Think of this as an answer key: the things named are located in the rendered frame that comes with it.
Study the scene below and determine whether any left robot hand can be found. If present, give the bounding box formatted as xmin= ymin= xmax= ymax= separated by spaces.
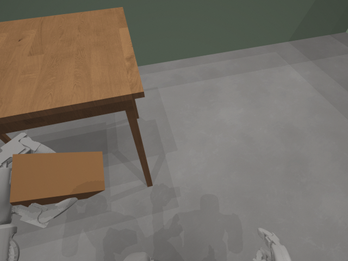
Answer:
xmin=0 ymin=133 xmax=78 ymax=228

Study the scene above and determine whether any robot left forearm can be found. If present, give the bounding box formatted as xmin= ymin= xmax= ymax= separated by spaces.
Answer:
xmin=0 ymin=223 xmax=20 ymax=261

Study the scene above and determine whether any right robot hand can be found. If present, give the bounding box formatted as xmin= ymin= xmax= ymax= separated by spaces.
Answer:
xmin=253 ymin=228 xmax=292 ymax=261

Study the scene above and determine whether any sponge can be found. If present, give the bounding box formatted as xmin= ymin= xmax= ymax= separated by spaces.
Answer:
xmin=10 ymin=151 xmax=105 ymax=207

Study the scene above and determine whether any table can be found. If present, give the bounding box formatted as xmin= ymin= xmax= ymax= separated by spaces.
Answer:
xmin=0 ymin=7 xmax=153 ymax=187

